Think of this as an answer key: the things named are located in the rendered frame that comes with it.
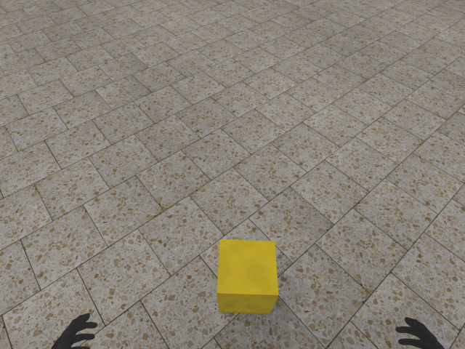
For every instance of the left robot hand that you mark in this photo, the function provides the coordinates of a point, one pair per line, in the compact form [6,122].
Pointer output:
[69,336]

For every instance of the right robot hand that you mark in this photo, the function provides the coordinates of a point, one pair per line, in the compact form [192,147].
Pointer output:
[427,339]

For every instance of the carton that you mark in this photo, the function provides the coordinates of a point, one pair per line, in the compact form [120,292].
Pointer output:
[247,276]

